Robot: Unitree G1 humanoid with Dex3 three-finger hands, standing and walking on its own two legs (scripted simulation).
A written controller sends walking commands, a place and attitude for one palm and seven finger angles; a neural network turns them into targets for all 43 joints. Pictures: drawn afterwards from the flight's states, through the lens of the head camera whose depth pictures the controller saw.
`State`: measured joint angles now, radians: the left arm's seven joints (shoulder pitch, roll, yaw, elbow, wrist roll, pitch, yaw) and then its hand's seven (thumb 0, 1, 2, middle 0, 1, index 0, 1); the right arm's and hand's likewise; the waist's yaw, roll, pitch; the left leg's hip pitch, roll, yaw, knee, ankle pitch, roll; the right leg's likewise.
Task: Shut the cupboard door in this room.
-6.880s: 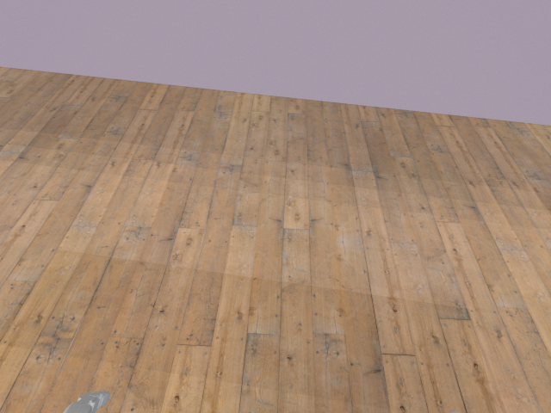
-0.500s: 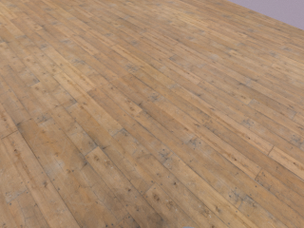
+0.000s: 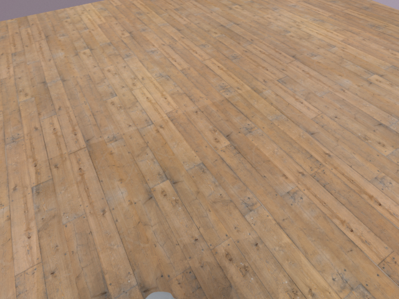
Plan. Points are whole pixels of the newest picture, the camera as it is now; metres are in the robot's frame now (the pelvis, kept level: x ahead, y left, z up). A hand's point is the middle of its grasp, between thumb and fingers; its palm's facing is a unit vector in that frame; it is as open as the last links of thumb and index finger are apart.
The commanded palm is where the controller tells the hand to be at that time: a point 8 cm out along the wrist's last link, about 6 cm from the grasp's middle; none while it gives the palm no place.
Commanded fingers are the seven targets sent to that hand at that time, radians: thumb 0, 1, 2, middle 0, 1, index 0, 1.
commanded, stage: turn or walk to find it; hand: left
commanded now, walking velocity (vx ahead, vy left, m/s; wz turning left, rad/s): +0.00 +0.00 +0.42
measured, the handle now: out of the picture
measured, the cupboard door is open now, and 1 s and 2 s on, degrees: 77 77 77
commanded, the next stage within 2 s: none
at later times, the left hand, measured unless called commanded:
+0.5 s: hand out of the picture -0.01 +0.28 -0.17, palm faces +0.23 -0.94 -0.24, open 7.4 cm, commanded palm none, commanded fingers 0.00 0.90 0.90 -0.20 -0.30 -0.20 -0.30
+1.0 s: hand out of the picture -0.07 +0.19 -0.15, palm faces +0.42 -0.87 -0.27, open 7.4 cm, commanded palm none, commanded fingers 0.00 0.90 0.90 -0.20 -0.30 -0.20 -0.30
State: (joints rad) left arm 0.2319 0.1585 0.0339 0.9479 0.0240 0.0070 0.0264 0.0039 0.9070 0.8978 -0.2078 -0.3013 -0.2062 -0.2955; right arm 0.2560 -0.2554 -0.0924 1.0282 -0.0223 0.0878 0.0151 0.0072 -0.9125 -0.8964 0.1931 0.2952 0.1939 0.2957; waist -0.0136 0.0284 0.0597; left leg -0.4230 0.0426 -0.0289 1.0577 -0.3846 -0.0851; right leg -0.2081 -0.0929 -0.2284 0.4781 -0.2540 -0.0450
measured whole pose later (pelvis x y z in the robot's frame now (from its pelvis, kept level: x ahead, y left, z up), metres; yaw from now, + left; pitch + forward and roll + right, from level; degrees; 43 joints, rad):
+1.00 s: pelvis -0.06 -0.01 +0.00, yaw +25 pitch -1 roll +3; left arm 0.21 0.15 0.03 0.94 0.02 0.01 0.03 0.00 0.90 0.90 -0.21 -0.30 -0.21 -0.30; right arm 0.27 -0.26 -0.10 1.02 -0.02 0.08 0.02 0.01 -0.91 -0.90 0.19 0.30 0.19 0.30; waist -0.03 0.04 0.06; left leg -0.45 0.03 -0.04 1.10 -0.37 -0.08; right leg -0.21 -0.09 -0.19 0.48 -0.26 -0.04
